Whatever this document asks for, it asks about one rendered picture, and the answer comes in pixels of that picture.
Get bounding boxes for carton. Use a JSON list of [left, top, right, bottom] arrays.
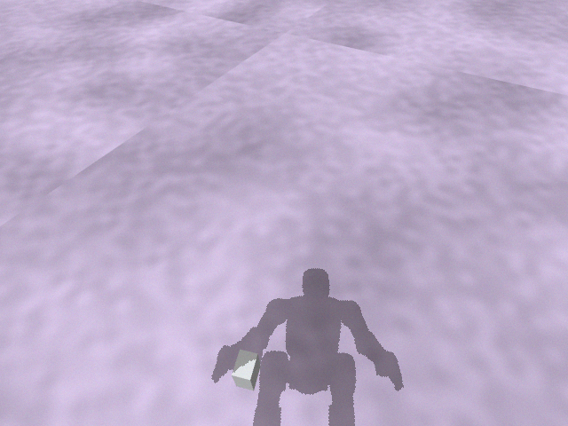
[[232, 350, 261, 391]]

